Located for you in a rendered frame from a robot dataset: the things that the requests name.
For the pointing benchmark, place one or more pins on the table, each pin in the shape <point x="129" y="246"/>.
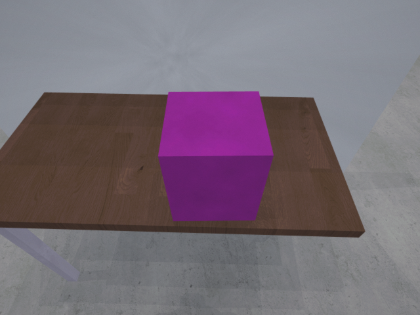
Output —
<point x="89" y="161"/>

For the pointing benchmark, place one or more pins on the carton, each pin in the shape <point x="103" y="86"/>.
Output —
<point x="215" y="155"/>

